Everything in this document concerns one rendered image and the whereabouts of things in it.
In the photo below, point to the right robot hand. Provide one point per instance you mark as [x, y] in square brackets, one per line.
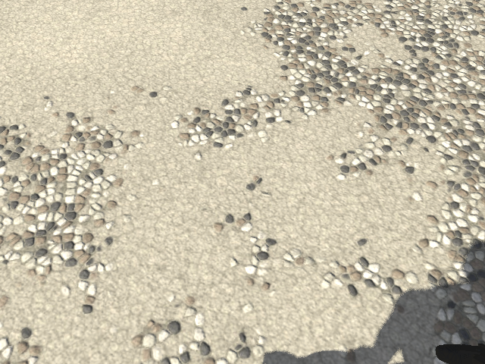
[461, 354]

